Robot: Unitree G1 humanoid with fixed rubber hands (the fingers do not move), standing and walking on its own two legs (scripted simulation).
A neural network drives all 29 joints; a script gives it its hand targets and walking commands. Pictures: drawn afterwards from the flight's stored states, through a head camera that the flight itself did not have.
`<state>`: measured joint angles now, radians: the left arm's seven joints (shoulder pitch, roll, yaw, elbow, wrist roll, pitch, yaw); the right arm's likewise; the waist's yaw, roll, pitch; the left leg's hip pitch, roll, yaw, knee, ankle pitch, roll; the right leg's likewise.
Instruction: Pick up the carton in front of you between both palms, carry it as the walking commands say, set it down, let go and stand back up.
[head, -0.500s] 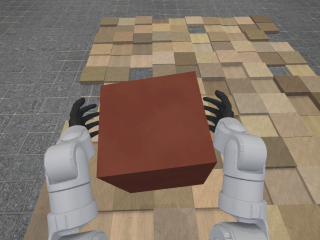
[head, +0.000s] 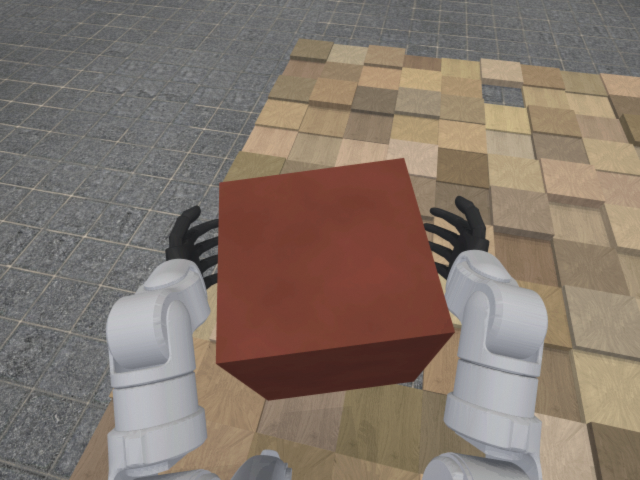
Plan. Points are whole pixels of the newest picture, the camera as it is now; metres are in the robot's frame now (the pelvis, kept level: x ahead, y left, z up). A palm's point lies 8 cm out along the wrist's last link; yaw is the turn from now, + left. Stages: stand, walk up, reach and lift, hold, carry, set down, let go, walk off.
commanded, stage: carry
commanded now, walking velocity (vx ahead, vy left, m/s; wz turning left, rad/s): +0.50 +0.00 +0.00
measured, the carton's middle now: (327, 293) +0.35 +0.03 +0.03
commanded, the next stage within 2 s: none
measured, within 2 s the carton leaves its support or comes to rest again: neither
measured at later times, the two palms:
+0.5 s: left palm (262, 105) +0.68 +0.17 +0.08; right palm (447, 120) +0.66 -0.14 +0.08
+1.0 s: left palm (295, 27) +1.04 +0.16 +0.05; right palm (426, 38) +1.04 -0.15 +0.04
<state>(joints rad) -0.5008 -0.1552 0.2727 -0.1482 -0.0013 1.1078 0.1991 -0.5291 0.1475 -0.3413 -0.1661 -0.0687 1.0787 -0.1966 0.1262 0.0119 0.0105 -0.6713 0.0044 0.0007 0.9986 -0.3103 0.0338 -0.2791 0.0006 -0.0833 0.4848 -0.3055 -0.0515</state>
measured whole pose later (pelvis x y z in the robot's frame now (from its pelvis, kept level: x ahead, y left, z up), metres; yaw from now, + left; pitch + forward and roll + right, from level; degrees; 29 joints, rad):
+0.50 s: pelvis +0.34 +0.03 -0.01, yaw +0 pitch +5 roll +2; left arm -0.39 -0.15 0.30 -0.14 0.10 0.95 0.18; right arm -0.41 0.18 -0.22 -0.13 -0.04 0.95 -0.20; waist -0.09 -0.01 0.00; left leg -0.22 -0.05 0.12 0.45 -0.30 0.08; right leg -0.61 -0.06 -0.03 0.62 -0.05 -0.02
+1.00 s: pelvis +0.70 +0.01 -0.04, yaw +0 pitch +5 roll +4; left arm -0.46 -0.12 0.30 -0.08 0.05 1.00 0.18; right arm -0.48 0.17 -0.25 -0.06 -0.06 1.03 -0.20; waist -0.03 -0.04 0.00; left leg -0.65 0.01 0.14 0.75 0.21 0.13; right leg -0.29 -0.05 0.01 0.93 -0.30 -0.02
